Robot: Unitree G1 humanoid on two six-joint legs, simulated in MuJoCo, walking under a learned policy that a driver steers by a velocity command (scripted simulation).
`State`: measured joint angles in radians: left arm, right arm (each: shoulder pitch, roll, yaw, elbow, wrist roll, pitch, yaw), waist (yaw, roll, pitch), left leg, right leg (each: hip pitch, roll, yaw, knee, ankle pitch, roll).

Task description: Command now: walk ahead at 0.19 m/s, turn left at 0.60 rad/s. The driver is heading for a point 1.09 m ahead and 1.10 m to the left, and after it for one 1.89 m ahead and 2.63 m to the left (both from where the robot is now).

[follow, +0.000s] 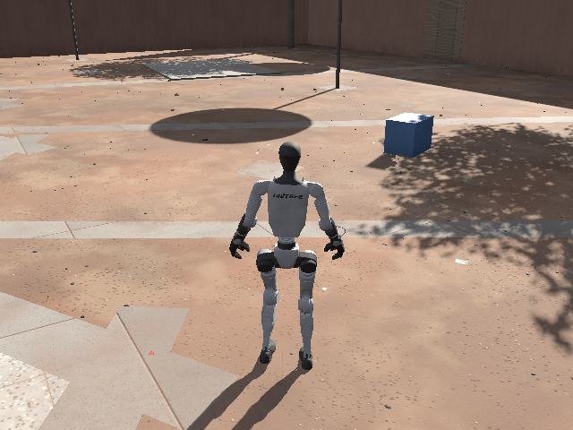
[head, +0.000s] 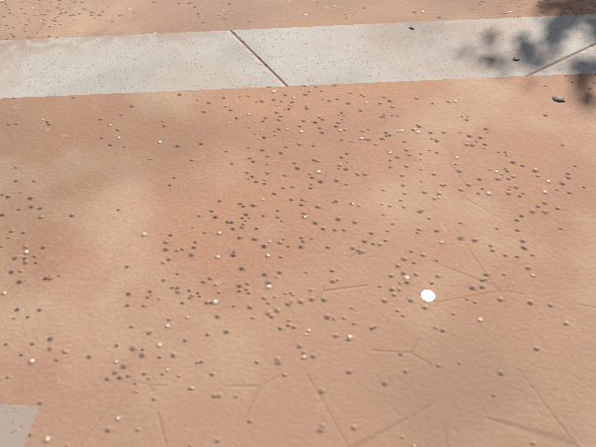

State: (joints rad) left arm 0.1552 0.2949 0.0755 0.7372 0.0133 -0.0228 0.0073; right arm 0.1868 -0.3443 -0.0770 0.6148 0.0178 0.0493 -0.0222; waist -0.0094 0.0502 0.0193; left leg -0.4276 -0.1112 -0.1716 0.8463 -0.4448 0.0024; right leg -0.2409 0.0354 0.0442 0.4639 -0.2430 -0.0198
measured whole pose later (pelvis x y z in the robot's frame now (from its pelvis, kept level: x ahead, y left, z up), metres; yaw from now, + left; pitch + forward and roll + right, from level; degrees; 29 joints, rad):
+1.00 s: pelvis +0.42 +0.19 -0.01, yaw +35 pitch +2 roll -2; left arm 0.09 0.28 0.05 0.68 0.01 -0.10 -0.02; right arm 0.38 -0.30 -0.05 0.74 0.03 -0.01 -0.02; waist -0.05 0.03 0.05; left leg -0.31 -0.04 -0.14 1.17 -0.45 0.01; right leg -0.38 0.05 -0.04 0.51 -0.15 -0.03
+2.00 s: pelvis +0.81 +0.62 -0.01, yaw +60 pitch +1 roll +0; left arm 0.14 0.29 0.04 0.72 -0.01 -0.10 -0.04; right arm 0.36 -0.30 -0.05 0.78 0.02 -0.04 0.00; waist -0.03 0.02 0.03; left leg -0.25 -0.05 -0.11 1.07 -0.47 0.03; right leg -0.41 0.03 -0.04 0.55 -0.16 -0.05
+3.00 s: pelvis +0.95 +0.88 -0.01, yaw +59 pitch +0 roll +1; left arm 0.35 0.27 0.04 0.98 -0.02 -0.04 0.02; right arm 0.20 -0.26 -0.07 0.95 0.02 -0.08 0.01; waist 0.02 -0.05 0.00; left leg -0.27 -0.03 0.05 0.57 -0.28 0.05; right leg -0.12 -0.06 0.03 0.60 -0.42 0.02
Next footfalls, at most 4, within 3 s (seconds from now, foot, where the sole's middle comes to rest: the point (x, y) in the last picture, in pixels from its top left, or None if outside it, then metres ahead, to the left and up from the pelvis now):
0.40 left None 0.17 0.20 -0.78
0.88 right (251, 412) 0.57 0.17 -0.78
1.40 left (86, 398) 0.61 0.56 -0.78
1.90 right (71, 277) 0.96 0.68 -0.78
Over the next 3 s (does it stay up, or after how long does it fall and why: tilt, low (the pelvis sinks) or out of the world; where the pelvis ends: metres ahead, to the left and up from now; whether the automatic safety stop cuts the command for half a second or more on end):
stays up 0.95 0.88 -0.01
